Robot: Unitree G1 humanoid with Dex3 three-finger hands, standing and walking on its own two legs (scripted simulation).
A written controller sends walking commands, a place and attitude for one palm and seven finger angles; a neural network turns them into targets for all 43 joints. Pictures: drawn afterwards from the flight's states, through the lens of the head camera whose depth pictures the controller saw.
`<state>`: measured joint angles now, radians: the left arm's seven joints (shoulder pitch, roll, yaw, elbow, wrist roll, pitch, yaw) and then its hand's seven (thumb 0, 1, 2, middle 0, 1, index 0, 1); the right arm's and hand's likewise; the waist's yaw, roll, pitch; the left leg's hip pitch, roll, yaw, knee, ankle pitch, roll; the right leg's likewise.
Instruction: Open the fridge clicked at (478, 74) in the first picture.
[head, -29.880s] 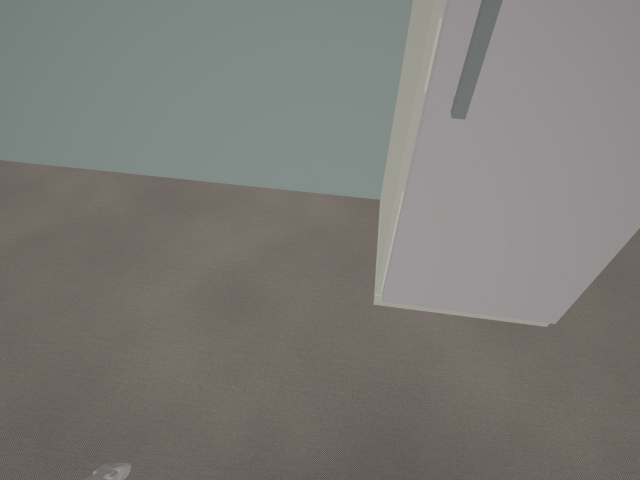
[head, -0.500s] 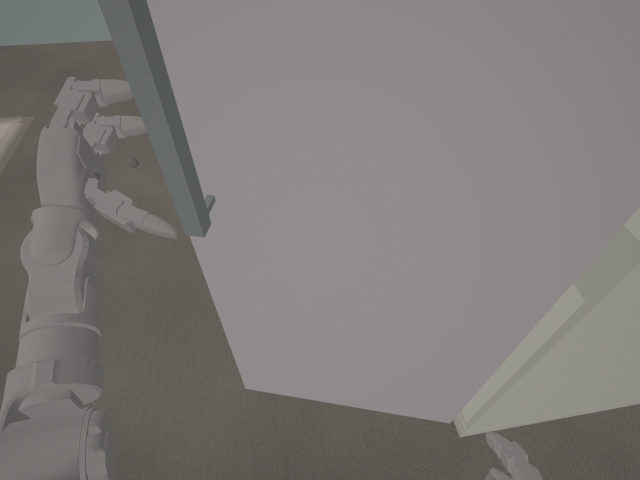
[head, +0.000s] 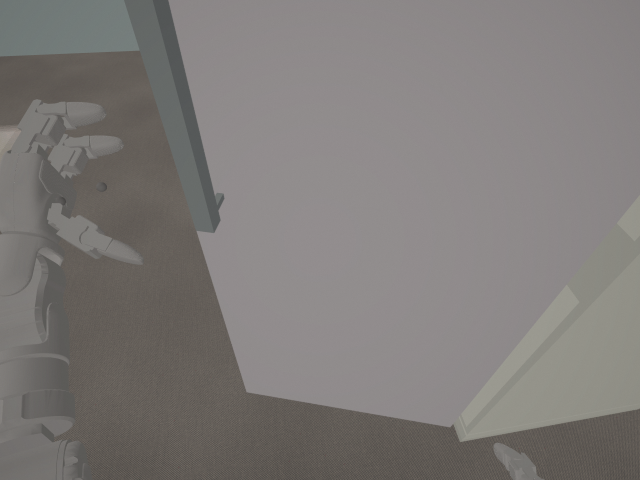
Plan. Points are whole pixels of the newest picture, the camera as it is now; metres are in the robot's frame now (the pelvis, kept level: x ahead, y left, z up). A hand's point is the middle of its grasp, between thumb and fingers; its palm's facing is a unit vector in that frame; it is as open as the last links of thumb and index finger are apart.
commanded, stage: slip the hand off the handle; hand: left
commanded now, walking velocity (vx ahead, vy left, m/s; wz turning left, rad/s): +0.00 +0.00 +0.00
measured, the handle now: (188, 111) +0.44 +0.19 +0.25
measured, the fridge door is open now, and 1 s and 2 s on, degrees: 71 71 71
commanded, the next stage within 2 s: draw the hand back to the body in 0.44 s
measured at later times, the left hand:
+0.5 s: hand (59, 251) +0.26 +0.26 +0.21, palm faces +0.20 -0.97 -0.11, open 14.7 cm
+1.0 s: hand (36, 288) +0.23 +0.26 +0.20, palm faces +0.21 -0.98 -0.01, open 14.7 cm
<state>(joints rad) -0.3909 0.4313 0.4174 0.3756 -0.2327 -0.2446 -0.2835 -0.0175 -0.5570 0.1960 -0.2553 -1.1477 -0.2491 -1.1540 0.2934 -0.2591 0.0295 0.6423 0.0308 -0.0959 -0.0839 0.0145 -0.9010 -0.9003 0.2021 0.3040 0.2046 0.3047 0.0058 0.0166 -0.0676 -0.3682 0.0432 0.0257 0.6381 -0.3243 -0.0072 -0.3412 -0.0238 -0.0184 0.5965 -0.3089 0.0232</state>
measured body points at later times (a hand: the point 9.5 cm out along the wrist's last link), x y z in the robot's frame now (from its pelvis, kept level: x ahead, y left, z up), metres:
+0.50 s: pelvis -0.01 -0.01 +0.00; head -0.03 -0.02 +0.45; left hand +0.24 +0.31 +0.22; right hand +0.18 -0.23 -0.07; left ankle +0.00 +0.12 -0.73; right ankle +0.00 -0.14 -0.73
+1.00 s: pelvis +0.00 -0.01 +0.01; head -0.05 -0.03 +0.45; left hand +0.21 +0.32 +0.21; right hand +0.23 -0.21 -0.04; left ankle +0.00 +0.12 -0.73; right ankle +0.00 -0.14 -0.73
